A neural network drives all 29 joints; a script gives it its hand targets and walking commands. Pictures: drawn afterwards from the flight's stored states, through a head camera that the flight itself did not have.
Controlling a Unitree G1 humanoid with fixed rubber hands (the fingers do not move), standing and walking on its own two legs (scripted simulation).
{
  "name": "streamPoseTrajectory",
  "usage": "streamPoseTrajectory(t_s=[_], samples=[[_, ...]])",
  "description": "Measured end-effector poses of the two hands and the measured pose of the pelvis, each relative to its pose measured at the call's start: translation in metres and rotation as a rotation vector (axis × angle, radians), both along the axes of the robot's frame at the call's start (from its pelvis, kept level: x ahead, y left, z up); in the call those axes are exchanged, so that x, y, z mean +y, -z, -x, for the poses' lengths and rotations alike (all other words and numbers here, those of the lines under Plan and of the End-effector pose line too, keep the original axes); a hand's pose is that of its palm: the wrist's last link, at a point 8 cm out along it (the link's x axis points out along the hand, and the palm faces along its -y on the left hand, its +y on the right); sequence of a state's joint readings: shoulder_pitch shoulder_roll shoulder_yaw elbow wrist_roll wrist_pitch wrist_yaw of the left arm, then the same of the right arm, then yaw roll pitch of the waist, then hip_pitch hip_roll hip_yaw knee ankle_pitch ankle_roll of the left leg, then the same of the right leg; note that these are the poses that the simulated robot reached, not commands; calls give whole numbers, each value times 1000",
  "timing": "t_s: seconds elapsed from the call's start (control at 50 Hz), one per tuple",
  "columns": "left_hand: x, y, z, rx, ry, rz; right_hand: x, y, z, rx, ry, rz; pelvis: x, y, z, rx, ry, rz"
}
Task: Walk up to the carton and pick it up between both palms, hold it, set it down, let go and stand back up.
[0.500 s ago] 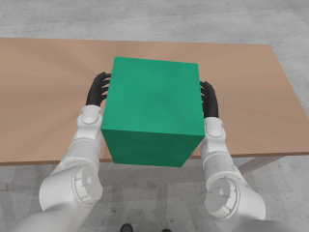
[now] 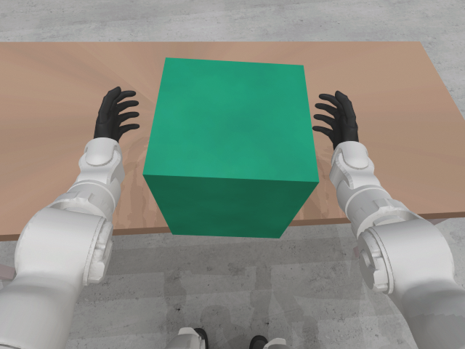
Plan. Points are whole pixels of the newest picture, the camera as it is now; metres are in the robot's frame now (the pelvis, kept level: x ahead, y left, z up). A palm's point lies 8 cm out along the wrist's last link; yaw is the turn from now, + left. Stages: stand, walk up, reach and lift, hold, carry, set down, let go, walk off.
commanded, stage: set down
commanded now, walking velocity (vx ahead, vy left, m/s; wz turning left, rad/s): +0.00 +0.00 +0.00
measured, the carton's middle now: (230, 160) +0.42 +0.03 +0.02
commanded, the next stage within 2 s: none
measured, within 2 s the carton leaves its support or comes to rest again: neither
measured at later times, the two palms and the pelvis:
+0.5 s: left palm (92, 89) +0.46 +0.23 +0.14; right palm (372, 96) +0.47 -0.17 +0.14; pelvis -0.01 -0.01 +0.02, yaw +1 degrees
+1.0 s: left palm (69, 70) +0.44 +0.24 +0.18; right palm (388, 82) +0.46 -0.17 +0.18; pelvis -0.01 -0.02 +0.04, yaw +2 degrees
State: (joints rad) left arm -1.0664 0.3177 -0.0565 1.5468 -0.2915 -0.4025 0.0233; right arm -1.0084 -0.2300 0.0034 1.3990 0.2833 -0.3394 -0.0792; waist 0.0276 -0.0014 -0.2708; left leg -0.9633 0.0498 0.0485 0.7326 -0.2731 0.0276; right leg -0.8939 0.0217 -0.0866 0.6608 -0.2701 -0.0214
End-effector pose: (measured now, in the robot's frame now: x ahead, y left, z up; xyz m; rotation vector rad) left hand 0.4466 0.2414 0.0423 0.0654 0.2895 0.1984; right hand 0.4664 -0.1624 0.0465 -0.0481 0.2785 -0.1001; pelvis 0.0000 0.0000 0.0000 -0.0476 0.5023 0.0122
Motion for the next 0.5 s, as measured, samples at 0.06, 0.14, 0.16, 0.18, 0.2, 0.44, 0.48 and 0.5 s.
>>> streamPoseTrajectory(t_s=[0.06, 0.14, 0.16, 0.18, 0.2, 0.44, 0.48, 0.5], samples=[[3, -3, -1, -23, 3, 2, -7, -5, -4, -21, -4, -10, -2, 3, 3, 16, 1, -1], [-3, -13, -6, -48, 31, 16, -9, -16, -8, -42, -22, -25, -4, 5, 6, 21, 3, -2], [-6, -16, -7, -52, 39, 20, -9, -19, -9, -46, -25, -29, -5, 4, 6, 19, 4, -3], [-8, -19, -8, -55, 45, 24, -8, -22, -9, -49, -28, -32, -6, 4, 7, 16, 5, -5], [-10, -23, -9, -58, 51, 28, -8, -26, -9, -51, -31, -35, -6, 3, 8, 12, 5, -6], [-11, -83, -11, -63, 41, 38, -4, -83, -6, -53, -28, -35, -10, -15, 8, -86, 0, -22], [-8, -93, -10, -64, 34, 37, -5, -93, -6, -50, -26, -34, -11, -17, 8, -104, -3, -23], [-7, -98, -10, -64, 31, 36, -5, -98, -6, -49, -25, -33, -11, -19, 8, -113, -4, -24]])
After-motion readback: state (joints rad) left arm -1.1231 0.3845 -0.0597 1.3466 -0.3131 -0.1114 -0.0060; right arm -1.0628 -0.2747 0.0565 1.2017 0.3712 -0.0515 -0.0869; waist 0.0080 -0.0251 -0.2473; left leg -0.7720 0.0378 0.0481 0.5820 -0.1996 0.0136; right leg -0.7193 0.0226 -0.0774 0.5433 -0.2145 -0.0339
